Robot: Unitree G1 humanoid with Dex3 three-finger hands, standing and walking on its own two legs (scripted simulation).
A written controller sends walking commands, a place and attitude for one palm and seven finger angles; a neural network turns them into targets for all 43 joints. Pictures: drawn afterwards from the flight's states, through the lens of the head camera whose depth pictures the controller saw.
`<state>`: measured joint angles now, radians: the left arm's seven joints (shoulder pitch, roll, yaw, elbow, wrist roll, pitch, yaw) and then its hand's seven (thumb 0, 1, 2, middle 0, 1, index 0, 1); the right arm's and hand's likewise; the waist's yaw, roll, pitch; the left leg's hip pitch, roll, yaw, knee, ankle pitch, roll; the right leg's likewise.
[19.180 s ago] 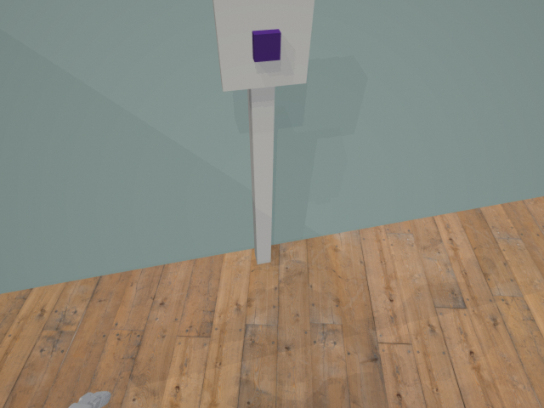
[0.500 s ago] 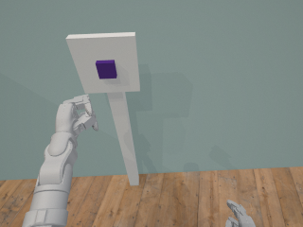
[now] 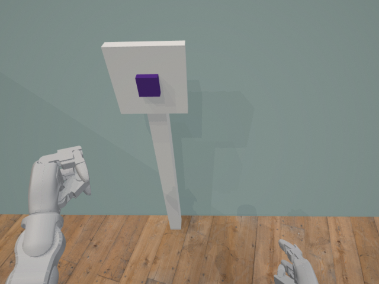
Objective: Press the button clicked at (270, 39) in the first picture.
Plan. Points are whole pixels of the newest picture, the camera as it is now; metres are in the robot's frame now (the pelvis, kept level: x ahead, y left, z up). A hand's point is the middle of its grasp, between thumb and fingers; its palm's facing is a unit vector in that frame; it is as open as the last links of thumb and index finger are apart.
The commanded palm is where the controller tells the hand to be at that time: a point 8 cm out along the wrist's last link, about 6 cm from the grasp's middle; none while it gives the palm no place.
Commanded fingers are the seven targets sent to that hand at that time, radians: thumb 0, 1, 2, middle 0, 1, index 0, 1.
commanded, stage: draw the hand back to the body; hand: left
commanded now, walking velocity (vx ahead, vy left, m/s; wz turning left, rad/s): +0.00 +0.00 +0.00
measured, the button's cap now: (148, 85) +0.54 +0.18 +0.17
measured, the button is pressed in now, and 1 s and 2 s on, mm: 0 0 0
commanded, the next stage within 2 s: step back with the hand held close in 0.62 s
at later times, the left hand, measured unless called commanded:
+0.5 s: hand (49, 204) +0.18 +0.25 +0.16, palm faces +0.45 -0.81 -0.38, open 3.1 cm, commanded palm +0.13 +0.29 +0.17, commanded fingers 0.00 0.90 0.90 -1.30 -1.50 -1.30 -1.50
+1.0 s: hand (56, 201) +0.19 +0.25 +0.15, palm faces +0.32 -0.82 -0.48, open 3.1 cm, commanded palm +0.13 +0.30 +0.17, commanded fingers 0.00 0.90 0.90 -1.30 -1.50 -1.30 -1.50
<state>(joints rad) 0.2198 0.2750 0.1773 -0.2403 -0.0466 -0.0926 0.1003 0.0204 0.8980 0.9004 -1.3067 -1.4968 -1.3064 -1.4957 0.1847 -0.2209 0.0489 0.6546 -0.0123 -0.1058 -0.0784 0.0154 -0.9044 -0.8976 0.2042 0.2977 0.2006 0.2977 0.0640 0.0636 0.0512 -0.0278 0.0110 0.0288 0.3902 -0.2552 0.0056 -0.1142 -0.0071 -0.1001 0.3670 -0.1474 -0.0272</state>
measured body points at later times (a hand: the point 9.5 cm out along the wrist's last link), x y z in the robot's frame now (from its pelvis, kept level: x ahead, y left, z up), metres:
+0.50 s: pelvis +0.01 +0.01 +0.00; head -0.01 -0.01 +0.45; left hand +0.15 +0.29 +0.18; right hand +0.21 -0.20 -0.08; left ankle -0.02 +0.11 -0.74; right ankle +0.04 -0.10 -0.74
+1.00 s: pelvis +0.00 +0.02 +0.00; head +0.02 +0.01 +0.44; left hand +0.17 +0.29 +0.17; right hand +0.17 -0.22 -0.09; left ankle -0.02 +0.11 -0.74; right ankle +0.04 -0.10 -0.74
